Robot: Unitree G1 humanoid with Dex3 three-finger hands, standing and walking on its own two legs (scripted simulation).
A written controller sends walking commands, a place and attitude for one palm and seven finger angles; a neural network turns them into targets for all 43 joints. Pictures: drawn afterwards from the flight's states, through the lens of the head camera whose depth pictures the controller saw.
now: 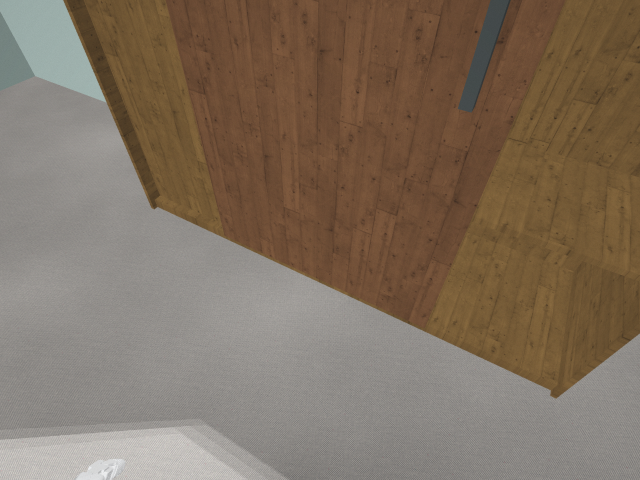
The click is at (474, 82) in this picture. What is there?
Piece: wardrobe's sliding door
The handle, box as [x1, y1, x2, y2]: [458, 0, 510, 112]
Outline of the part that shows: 510,0 490,0 458,108 471,112 475,104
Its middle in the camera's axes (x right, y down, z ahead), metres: +0.28 -0.32 +0.66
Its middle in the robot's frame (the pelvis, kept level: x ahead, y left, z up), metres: +0.74 -0.24 +0.21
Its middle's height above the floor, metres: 0.98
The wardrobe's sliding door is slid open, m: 0.43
